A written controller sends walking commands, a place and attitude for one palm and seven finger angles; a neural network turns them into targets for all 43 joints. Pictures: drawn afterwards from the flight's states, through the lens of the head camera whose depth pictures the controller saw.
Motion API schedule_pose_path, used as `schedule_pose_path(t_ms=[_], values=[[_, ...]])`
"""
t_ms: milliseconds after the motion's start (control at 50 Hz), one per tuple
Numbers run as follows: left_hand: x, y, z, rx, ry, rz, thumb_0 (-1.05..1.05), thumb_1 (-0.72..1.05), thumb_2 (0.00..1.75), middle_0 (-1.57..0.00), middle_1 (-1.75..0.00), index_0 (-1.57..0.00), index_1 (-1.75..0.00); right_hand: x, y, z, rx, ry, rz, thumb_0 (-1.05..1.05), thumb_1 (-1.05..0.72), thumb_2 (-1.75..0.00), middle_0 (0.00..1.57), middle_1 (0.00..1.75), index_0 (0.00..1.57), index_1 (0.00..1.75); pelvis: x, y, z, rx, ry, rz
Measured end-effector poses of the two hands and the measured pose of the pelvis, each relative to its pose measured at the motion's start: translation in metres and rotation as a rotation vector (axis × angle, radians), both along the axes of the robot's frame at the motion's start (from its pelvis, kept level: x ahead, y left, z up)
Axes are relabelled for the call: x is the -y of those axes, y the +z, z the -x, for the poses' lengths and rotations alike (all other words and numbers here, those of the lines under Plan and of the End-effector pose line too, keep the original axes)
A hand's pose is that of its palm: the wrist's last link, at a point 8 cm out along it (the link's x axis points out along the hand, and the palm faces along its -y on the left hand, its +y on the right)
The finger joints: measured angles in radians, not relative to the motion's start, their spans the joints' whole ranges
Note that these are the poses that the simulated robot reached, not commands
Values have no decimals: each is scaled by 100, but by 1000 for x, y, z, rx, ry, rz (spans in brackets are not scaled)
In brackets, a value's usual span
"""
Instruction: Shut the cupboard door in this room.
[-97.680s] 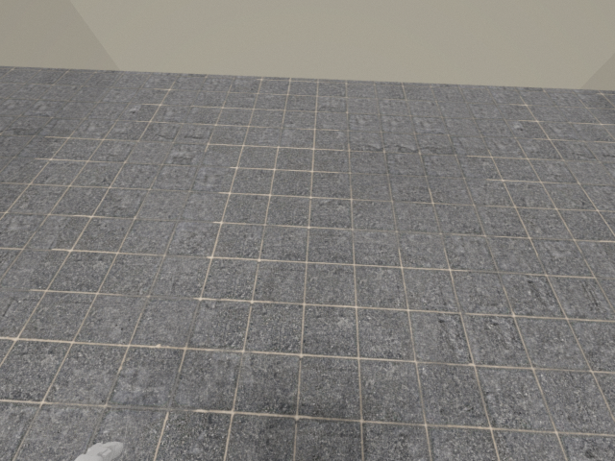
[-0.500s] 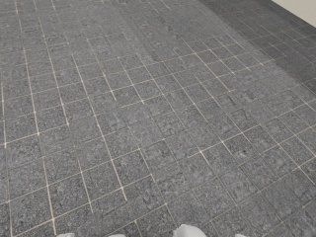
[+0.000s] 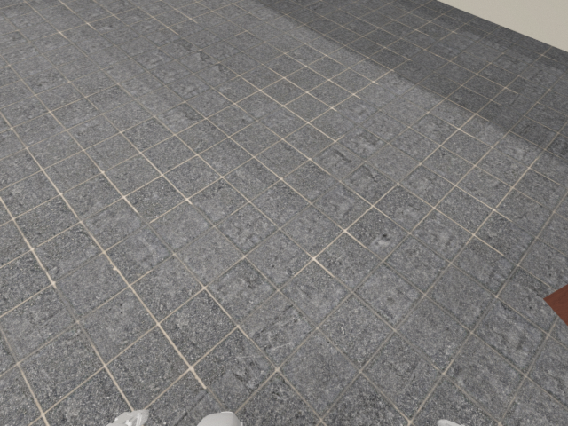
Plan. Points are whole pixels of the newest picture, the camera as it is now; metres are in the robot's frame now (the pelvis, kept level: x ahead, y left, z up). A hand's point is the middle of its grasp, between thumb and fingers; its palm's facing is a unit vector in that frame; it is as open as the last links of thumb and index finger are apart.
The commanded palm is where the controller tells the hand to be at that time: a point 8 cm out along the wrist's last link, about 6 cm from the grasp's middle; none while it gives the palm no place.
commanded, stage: turn to face it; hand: left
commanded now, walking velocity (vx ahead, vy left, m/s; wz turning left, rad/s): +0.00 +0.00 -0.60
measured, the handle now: out of the picture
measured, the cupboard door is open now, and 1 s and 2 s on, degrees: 70 70 70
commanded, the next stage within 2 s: take the last steps up to it in 1.70 s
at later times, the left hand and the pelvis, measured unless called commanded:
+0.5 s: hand (197, 386) +0.19 +0.15 -0.15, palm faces -0.32 -0.91 -0.26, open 7.3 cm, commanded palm none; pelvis +0.01 -0.01 -0.01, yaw -18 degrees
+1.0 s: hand (204, 356) +0.24 +0.15 -0.17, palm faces -0.55 -0.82 -0.18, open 7.3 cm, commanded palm none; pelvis +0.04 +0.03 +0.01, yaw -36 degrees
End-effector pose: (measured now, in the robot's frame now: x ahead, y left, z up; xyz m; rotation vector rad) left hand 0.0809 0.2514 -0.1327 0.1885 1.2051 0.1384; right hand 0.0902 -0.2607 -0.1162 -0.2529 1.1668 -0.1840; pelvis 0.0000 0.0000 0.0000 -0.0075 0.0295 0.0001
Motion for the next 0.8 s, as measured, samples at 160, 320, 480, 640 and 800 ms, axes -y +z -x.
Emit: schedule_pose_path(t_ms=[160, 320, 480, 640, 800], values=[[-17, -10, -32, -24, -83, 37, 1, 91, 90, -21, -29, -20, -30, -24, 11, 30, -1, -66, 31, 1, -91, -90, 20, 30, 20, 30, -20, 2, -5, 6, -108, 28], [2, 5, -78, 7, -213, 28, 1, 91, 90, -20, -29, -20, -30, -21, 6, 86, -75, -218, 1, 1, -91, -90, 20, 30, 20, 30, -17, 8, -7, 13, -215, 42], [50, 10, -117, 97, -359, -26, 1, 91, 90, -20, -29, -20, -30, 9, -31, 136, -137, -374, -46, 1, -91, -90, 20, 30, 20, 30, 6, -12, -6, 18, -310, 23], [62, 11, -112, 16, -422, -22, 0, 91, 90, -21, -29, -20, -30, 15, -10, 119, -62, -431, -33, 1, -91, -90, 20, 30, 20, 30, 5, 3, -13, 3, -399, -5], [44, -17, -132, -42, -462, 20, 1, 91, 90, -21, -29, -21, -30, -3, 4, 90, 35, -466, 36, 1, -91, -90, 20, 30, 20, 30, -18, -7, -33, -12, -496, 14]])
